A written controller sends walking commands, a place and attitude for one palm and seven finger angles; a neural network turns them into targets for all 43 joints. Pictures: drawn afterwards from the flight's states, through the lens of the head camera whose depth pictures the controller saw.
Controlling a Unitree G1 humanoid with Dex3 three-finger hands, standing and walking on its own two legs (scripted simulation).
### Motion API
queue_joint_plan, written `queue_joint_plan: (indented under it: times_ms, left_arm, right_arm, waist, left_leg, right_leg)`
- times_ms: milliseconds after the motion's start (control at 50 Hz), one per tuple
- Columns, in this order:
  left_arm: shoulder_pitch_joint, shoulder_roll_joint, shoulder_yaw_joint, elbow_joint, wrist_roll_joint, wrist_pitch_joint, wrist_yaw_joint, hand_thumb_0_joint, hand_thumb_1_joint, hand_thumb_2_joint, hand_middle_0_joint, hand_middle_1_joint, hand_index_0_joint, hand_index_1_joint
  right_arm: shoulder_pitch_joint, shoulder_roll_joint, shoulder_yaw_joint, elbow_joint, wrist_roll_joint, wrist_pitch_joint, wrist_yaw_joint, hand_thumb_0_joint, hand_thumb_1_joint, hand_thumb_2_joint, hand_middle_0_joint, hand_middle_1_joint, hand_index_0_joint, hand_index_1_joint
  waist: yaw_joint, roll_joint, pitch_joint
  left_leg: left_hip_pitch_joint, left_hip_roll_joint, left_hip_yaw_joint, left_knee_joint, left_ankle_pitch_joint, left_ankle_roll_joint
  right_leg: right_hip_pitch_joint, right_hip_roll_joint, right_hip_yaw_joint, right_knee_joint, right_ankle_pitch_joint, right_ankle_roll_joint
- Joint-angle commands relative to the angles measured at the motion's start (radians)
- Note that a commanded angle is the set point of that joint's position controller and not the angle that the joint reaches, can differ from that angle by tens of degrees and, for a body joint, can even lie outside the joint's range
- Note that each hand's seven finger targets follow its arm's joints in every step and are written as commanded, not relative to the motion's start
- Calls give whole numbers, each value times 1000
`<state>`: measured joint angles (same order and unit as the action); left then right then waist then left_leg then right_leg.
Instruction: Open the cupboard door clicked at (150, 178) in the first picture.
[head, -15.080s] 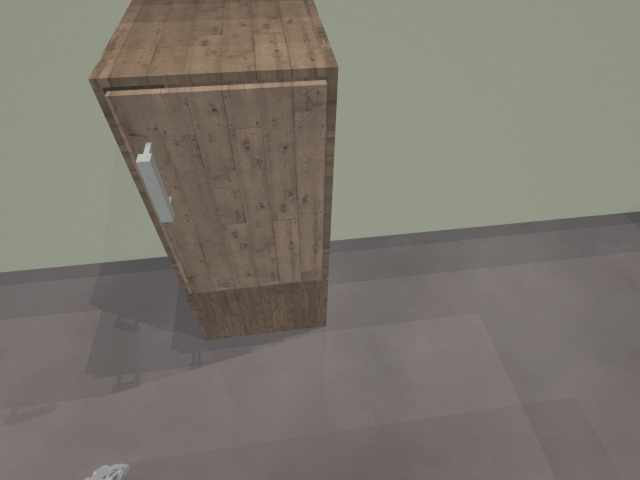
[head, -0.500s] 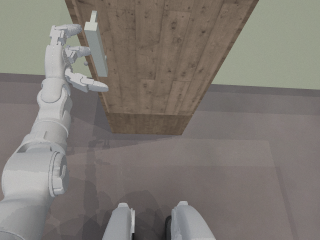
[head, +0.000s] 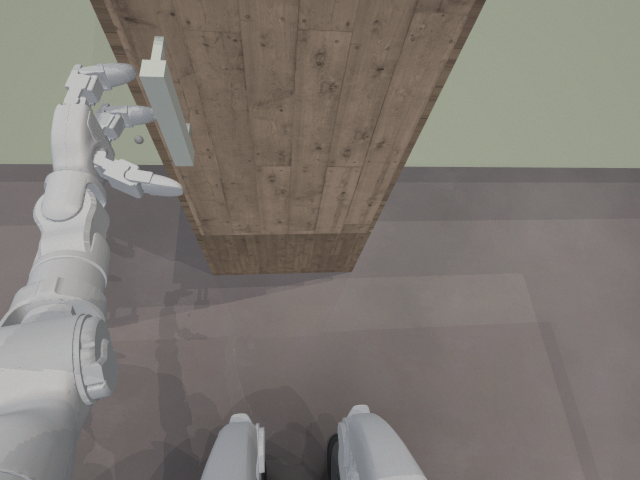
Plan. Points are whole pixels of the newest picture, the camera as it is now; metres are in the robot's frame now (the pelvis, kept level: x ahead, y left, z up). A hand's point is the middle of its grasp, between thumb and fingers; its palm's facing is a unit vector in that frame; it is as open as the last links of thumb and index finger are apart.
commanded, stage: move the hooked fingers beside the handle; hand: left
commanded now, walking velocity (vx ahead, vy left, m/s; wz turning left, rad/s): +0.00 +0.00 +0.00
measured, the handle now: (173, 106) +0.56 +0.16 +0.06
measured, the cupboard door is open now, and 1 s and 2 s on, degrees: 0 0 0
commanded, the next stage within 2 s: slide the fingers in behind the handle in 1.26 s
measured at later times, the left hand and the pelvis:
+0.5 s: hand (130, 137) +0.51 +0.20 +0.05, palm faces -0.01 -1.00 -0.02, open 14.1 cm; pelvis +0.00 +0.00 +0.00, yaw -1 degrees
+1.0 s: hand (127, 135) +0.51 +0.21 +0.06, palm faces -0.01 -1.00 -0.03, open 13.9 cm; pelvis +0.00 +0.00 +0.00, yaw -2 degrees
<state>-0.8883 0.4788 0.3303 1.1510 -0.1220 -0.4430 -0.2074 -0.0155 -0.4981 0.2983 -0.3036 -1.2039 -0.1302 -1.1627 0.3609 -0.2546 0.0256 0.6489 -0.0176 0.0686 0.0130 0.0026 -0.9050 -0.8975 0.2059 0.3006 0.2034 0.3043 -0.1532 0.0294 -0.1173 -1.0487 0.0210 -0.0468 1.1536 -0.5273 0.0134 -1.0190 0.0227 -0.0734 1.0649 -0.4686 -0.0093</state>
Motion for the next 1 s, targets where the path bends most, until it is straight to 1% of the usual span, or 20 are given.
queue_joint_plan:
  times_ms: [0,80,120,180,240,300,360,420,460,500,520,640,700,760,780,800,900,920,940,980]
  left_arm:
    - [-450,142,-19,-206,5,-71,-48,0,-500,300,-300,-1200,-300,-1200]
    - [-428,209,34,-205,10,-59,-56,0,-500,300,-300,-1200,-300,-1200]
    - [-406,224,50,-216,6,-61,-64,0,-500,300,-300,-1200,-300,-1200]
    - [-403,195,25,-199,1,-45,-74,0,-500,300,-300,-1200,-300,-1200]
    - [-413,270,76,-169,4,-37,-73,0,-500,300,-300,-1200,-300,-1200]
    - [-417,254,66,-199,9,-42,-76,0,-500,300,-300,-1200,-300,-1200]
    - [-413,284,80,-174,11,-33,-78,0,-500,300,-300,-1200,-300,-1200]
    - [-402,313,108,-206,6,-37,-86,0,-500,300,-300,-1200,-300,-1200]
    - [-420,307,102,-223,-2,-38,-90,0,-500,300,-300,-1200,-300,-1200]
    - [-400,343,136,-230,-8,-43,-90,0,-500,300,-300,-1200,-300,-1200]
    - [-411,344,135,-259,-7,-49,-89,0,-500,300,-300,-1200,-300,-1200]
    - [-392,297,95,-211,0,-33,-90,0,-500,300,-300,-1200,-300,-1200]
    - [-408,313,107,-191,-2,-30,-84,0,-500,300,-300,-1200,-300,-1200]
    - [-426,335,116,-178,4,-32,-83,0,-500,300,-300,-1200,-300,-1200]
    - [-445,319,99,-185,4,-34,-83,0,-500,300,-300,-1200,-300,-1200]
    - [-453,348,126,-187,3,-41,-80,0,-500,300,-300,-1200,-300,-1200]
    - [-415,384,155,-245,4,-56,-87,0,-500,300,-300,-1200,-300,-1200]
    - [-406,360,137,-247,4,-54,-92,0,-500,300,-300,-1200,-300,-1200]
    - [-399,329,115,-252,-3,-50,-97,0,-500,300,-300,-1200,-300,-1200]
    - [-359,337,127,-230,-8,-33,-103,0,-500,300,-300,-1200,-300,-1200]
  right_arm:
    - [176,-185,-61,-38,0,-6,-15,0,-900,-900,200,300,200,300]
    - [174,-189,-59,-50,4,-1,-22,0,-900,-900,200,300,200,300]
    - [176,-187,-58,-53,4,0,-21,0,-900,-900,200,300,200,300]
    - [173,-187,-57,-56,7,5,-24,0,-900,-900,200,300,200,300]
    - [176,-195,-52,-57,9,7,-31,0,-900,-900,200,300,200,300]
    - [180,-191,-54,-65,5,3,-32,0,-900,-900,200,300,200,300]
    - [181,-196,-50,-63,7,7,-35,0,-900,-900,200,300,200,300]
    - [183,-198,-51,-70,6,7,-35,0,-900,-900,200,300,200,300]
    - [179,-198,-50,-71,6,7,-36,0,-900,-900,200,300,200,300]
    - [184,-197,-50,-75,7,6,-38,0,-900,-900,200,300,200,300]
    - [182,-198,-51,-76,7,6,-38,0,-900,-900,200,300,200,300]
    - [179,-196,-49,-72,10,6,-38,0,-900,-900,200,300,200,300]
    - [181,-201,-49,-67,8,4,-41,0,-900,-900,200,300,200,300]
    - [179,-203,-47,-66,8,-1,-44,0,-900,-900,200,300,200,300]
    - [175,-200,-45,-66,8,-3,-43,0,-900,-900,200,300,200,300]
    - [184,-202,-46,-64,5,-6,-45,0,-900,-900,200,300,200,300]
    - [187,-202,-48,-75,1,-6,-40,0,-900,-900,200,300,200,300]
    - [185,-200,-48,-77,5,-3,-38,0,-900,-900,200,300,200,300]
    - [181,-195,-49,-73,5,-2,-36,0,-900,-900,200,300,200,300]
    - [182,-200,-50,-76,9,1,-35,0,-900,-900,200,300,200,300]
  waist:
    - [-56,134,-478]
    - [-40,116,-500]
    - [-25,149,-528]
    - [-45,117,-480]
    - [-40,109,-457]
    - [-35,162,-492]
    - [-44,126,-479]
    - [-22,158,-529]
    - [-32,148,-525]
    - [-21,139,-533]
    - [-18,162,-563]
    - [-35,136,-478]
    - [-41,137,-450]
    - [-43,121,-459]
    - [-50,146,-459]
    - [-49,133,-465]
    - [-16,193,-579]
    - [-17,192,-588]
    - [-18,211,-572]
    - [-15,158,-544]
  left_leg:
    - [435,-1,-32,-108,483,8]
    - [396,-3,-23,-109,468,11]
    - [426,-2,-25,-108,517,7]
    - [409,4,-24,-108,488,9]
    - [363,1,-22,-111,450,12]
    - [419,4,-27,-106,501,6]
    - [390,7,-27,-103,482,9]
    - [425,8,-28,-103,528,4]
    - [416,8,-27,-102,510,6]
    - [403,7,-22,-104,515,8]
    - [425,8,-24,-104,537,6]
    - [398,9,-25,-116,482,6]
    - [381,9,-25,-114,448,9]
    - [359,7,-25,-110,427,10]
    - [358,5,-21,-109,412,11]
    - [363,6,-24,-104,429,13]
    - [434,9,-25,-96,530,4]
    - [448,10,-26,-97,550,1]
    - [462,12,-26,-100,561,-1]
    - [423,10,-21,-106,534,3]
  right_leg:
    - [140,30,24,-100,336,-18]
    - [190,28,34,-98,353,-13]
    - [193,29,32,-90,378,-15]
    - [163,30,28,-98,350,-10]
    - [177,29,34,-98,336,-11]
    - [145,29,28,-88,340,-15]
    - [153,30,31,-90,338,-10]
    - [169,31,29,-83,361,-13]
    - [175,31,31,-88,356,-10]
    - [208,33,34,-87,374,-11]
    - [208,32,34,-84,386,-10]
    - [173,34,28,-97,338,-8]
    - [152,33,29,-101,310,-12]
    - [160,31,35,-99,300,-9]
    - [152,31,37,-101,292,-8]
    - [158,32,36,-96,303,-11]
    - [193,32,35,-77,366,-13]
    - [188,33,34,-79,376,-11]
    - [181,33,30,-84,378,-11]
    - [210,36,31,-94,380,-9]
